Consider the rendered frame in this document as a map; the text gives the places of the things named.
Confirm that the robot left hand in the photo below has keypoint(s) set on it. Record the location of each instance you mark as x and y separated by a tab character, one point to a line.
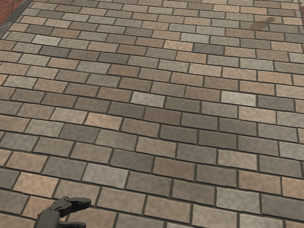
50	217

